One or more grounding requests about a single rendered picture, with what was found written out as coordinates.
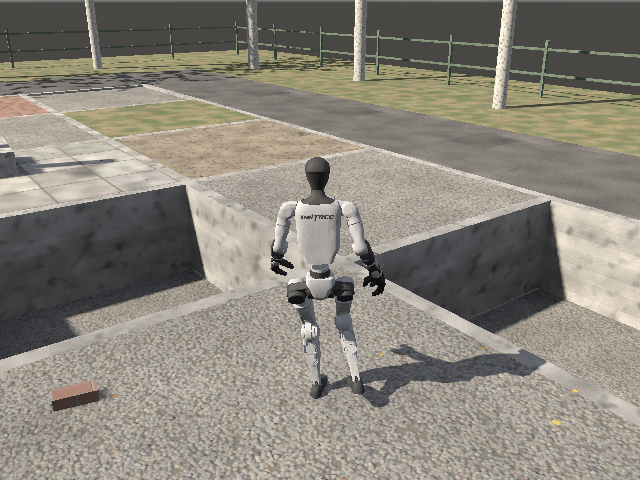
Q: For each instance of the left robot shin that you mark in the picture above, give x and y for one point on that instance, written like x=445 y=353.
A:
x=312 y=353

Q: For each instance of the robot left upper arm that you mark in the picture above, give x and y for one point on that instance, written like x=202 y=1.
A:
x=286 y=212

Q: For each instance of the right robot forearm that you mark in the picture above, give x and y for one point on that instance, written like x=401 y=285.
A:
x=371 y=263

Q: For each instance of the right robot hand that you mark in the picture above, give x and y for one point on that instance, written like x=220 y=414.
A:
x=380 y=282

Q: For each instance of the left robot foot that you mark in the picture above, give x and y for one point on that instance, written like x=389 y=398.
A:
x=316 y=390

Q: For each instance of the robot right upper arm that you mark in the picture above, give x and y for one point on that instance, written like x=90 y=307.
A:
x=349 y=210

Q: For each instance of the left robot hand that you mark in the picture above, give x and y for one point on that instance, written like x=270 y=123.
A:
x=277 y=270

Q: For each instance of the left robot forearm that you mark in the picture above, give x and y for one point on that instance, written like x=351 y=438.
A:
x=276 y=258

